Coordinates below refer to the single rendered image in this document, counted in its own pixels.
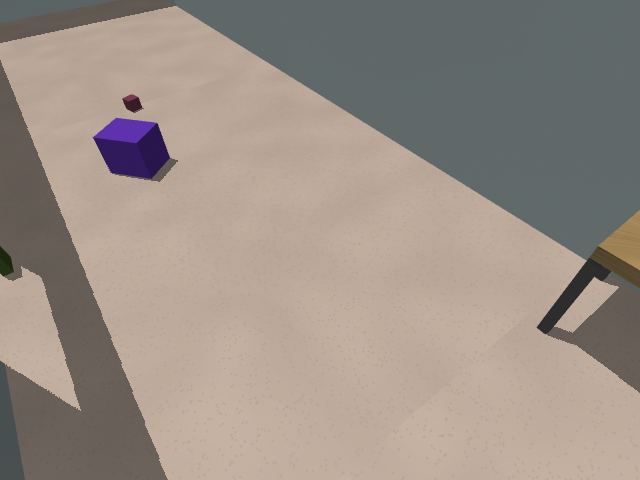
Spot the chair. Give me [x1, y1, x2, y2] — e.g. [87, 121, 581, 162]
[536, 210, 640, 335]

